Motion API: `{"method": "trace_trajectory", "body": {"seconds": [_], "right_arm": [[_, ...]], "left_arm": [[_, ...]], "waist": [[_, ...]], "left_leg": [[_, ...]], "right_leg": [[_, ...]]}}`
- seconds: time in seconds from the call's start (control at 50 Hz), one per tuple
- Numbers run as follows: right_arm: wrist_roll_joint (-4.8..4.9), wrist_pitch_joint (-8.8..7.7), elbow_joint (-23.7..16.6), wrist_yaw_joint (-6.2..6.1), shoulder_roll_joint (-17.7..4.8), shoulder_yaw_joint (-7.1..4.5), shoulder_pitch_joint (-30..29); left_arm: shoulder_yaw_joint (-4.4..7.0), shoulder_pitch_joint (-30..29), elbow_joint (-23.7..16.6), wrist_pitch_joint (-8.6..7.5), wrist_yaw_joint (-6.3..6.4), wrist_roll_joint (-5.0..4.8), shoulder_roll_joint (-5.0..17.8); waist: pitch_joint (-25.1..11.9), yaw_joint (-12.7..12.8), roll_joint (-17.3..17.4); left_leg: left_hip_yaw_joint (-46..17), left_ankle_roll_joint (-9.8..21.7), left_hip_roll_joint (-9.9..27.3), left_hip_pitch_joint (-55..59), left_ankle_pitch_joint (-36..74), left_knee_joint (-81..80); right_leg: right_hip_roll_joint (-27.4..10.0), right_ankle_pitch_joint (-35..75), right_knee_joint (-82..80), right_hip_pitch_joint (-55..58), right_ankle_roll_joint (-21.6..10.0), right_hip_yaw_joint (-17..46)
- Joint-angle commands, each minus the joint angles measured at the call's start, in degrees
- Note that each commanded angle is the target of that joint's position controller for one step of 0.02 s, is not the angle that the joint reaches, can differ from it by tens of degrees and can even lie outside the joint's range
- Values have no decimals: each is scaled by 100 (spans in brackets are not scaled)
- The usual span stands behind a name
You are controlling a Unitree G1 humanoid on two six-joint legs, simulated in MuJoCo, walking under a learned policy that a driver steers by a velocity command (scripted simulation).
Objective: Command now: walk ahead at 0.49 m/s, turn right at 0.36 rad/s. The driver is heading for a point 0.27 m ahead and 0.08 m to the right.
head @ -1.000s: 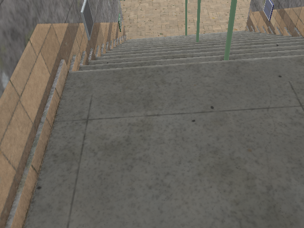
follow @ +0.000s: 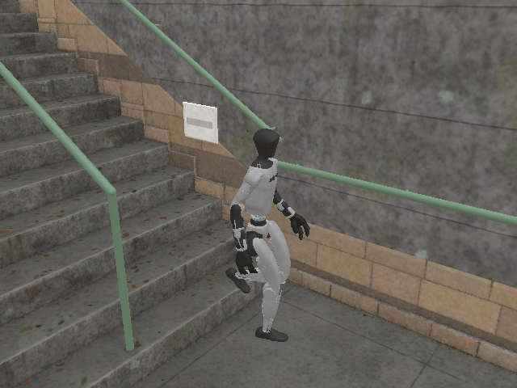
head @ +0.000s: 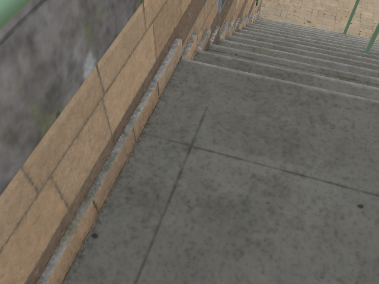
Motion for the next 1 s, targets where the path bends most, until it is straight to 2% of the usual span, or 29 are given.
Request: {"method": "trace_trajectory", "body": {"seconds": [0.02,0.04,0.06,0.08,0.12,0.14,0.18,0.22,0.26,0.28,0.3,0.32,0.34,0.36,0.38,0.4,0.42,0.44,0.48,0.52,0.56,0.6,0.62,0.64,0.68,0.72,0.8,0.92,1.0], "right_arm": [[276,-560,-1086,55,-899,-59,-376],[80,-446,-922,-100,-1052,-169,-703],[44,-285,-1037,-164,-898,-164,-584],[-42,-169,-944,-180,-973,-221,-408],[-273,-200,-1260,-109,-620,-121,-975],[-288,-274,-1349,-24,-350,-36,-1407],[-117,-320,-1477,106,-151,13,-1909],[-46,-292,-1589,124,-352,-42,-2023],[-185,-256,-1468,100,-690,-149,-1605],[-225,-273,-1398,108,-884,-216,-1264],[-306,-295,-1261,105,-967,-233,-689],[-434,-257,-1189,123,-1133,-230,-205],[-395,-186,-985,239,-885,-214,83],[-167,-128,-907,253,-852,-254,-60],[-133,-63,-936,216,-776,-219,-519],[-158,11,-983,199,-609,-149,-994],[-177,73,-1009,188,-546,-96,-1426],[-157,104,-955,174,-497,-99,-1651],[-241,131,-824,151,-694,-149,-1680],[-172,132,-688,118,-752,-159,-1535],[-106,139,-578,124,-768,-127,-1477],[-148,112,-507,237,-709,-46,-1390],[-169,101,-533,264,-820,-73,-1351],[-155,114,-528,254,-904,-96,-1460],[-108,156,-479,225,-775,-66,-1468],[-65,199,-354,161,-651,-22,-1188],[-107,177,-250,117,-748,-17,-1102],[-90,247,35,53,-819,3,-1027],[-64,321,191,-77,-797,7,-958]], "left_arm": [[538,1609,100,111,327,105,1525],[359,719,-143,78,363,106,1050],[343,354,-122,-2,342,65,1213],[281,25,-117,-16,273,-35,968],[211,173,46,-30,356,-108,811],[257,437,232,7,446,-199,879],[263,1256,638,58,549,-201,947],[285,1366,802,121,558,-302,952],[312,1344,861,245,534,-275,897],[294,1181,862,296,561,-233,869],[268,1034,781,330,587,-161,771],[193,1647,859,272,557,-107,516],[89,2354,1036,248,511,-117,451],[160,2259,1066,299,459,-178,871],[207,1760,974,400,439,-131,1042],[206,1352,869,537,465,-89,1036],[178,1114,778,663,490,-38,949],[98,1173,793,748,505,28,647],[-13,1329,898,728,544,67,341],[-14,1442,988,661,522,91,383],[18,1380,1058,668,514,96,486],[66,1193,1008,727,592,168,821],[105,1053,1002,745,621,114,1019],[106,909,1045,748,631,74,935],[46,803,1118,611,640,63,715],[38,638,1141,473,576,-2,715],[10,691,1267,405,540,-30,697],[51,832,1455,598,457,-93,737],[42,688,1564,485,424,-101,676]], "waist": [[-1801,660,-379],[-1082,274,768],[-556,-176,569],[-179,-344,662],[73,-190,387],[-30,86,117],[-329,518,-113],[-392,551,-264],[-573,377,-382],[-673,65,-509],[-1021,-238,-345],[-1751,-238,493],[-2607,-147,1358],[-2615,-118,860],[-1911,-91,573],[-1305,10,197],[-891,175,187],[-630,341,354],[-648,387,901],[-940,466,957],[-871,497,892],[-514,394,732],[-247,237,509],[-70,230,269],[115,176,3],[211,-39,-203],[44,15,-119],[-11,137,66],[-59,102,69]], "left_leg": [[-846,-185,357,-4562,1422,59],[-720,-344,540,-3811,2162,-674],[-802,-601,630,-2941,2213,-1426],[-772,-760,839,-2469,2153,-2347],[-174,-766,610,-1137,3019,-4435],[78,-693,320,-512,3998,-5528],[178,-644,-131,-4,5228,-6609],[8,-478,-156,61,5326,-7206],[-70,-220,-176,465,5603,-7484],[-38,-104,-168,935,5579,-7638],[-202,37,137,1814,6738,-7605],[-1343,1074,1416,3700,9275,-6743],[-2623,2013,2643,4420,9945,-6713],[-2809,1978,2605,4053,8489,-6963],[-2568,1798,2387,3302,7106,-7260],[-2243,1576,2102,2398,5823,-7633],[-2015,1359,1863,1609,4945,-7946],[-1635,1125,1503,965,4662,-8112],[-1037,1016,1110,504,5113,-8232],[-910,949,1105,642,5022,-8106],[-828,649,931,488,3739,-8061],[-911,102,709,200,1391,-8152],[-780,-98,497,223,1233,-8084],[-598,-199,372,472,1446,-7952],[-438,-283,287,818,1991,-7543],[-350,-275,258,1119,2686,-7275],[-319,-385,267,1383,3421,-7093],[-291,-423,308,1367,3946,-7054],[-266,-503,279,1521,3809,-7002]], "right_leg": [[-2843,1211,-512,5084,-2034,3950],[-2520,1072,-1003,3429,-1673,3747],[-2462,1890,-1091,1931,-1787,3761],[-2148,2711,-949,1200,-1598,3052],[-1051,3848,-1031,-64,-1016,1525],[-627,3926,-993,-157,-761,997],[-630,3581,-989,470,-487,1035],[-767,3250,-810,1185,-285,1260],[-761,3008,-325,1764,-99,1460],[-647,3590,177,1872,83,1451],[-412,3417,968,1661,311,1287],[-12,1240,2807,357,734,1318],[417,-3044,4301,-340,1004,1253],[139,-3081,4723,-581,962,1384],[-94,-2727,4904,-859,1001,1093],[-329,-2416,4539,-874,975,900],[-556,-2193,3789,-589,961,779],[-613,-1979,2906,-109,992,496],[-550,-1502,1726,808,1028,221],[-533,-358,831,1396,976,161],[-426,290,138,1767,817,17],[-781,-133,-162,1734,578,431],[-815,-793,-173,1357,448,491],[-757,-1421,-406,807,378,553],[-716,-1449,-666,430,430,597],[-722,-986,-665,275,463,662],[-695,-166,-542,536,445,668],[-624,805,-383,1035,448,547],[-636,1026,-362,1045,420,486]]}}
